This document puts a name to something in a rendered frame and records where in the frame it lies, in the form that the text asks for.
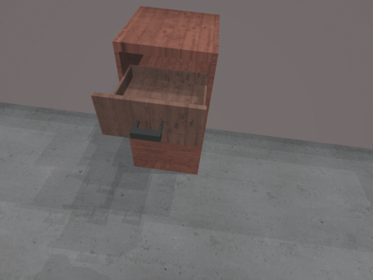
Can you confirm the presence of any handle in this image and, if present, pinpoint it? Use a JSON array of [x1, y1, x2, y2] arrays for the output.
[[130, 121, 163, 142]]

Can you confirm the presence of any drawer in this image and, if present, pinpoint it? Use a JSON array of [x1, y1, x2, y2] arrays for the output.
[[91, 65, 208, 147]]

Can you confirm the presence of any cabinet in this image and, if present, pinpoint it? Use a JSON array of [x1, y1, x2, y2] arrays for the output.
[[112, 6, 220, 174]]

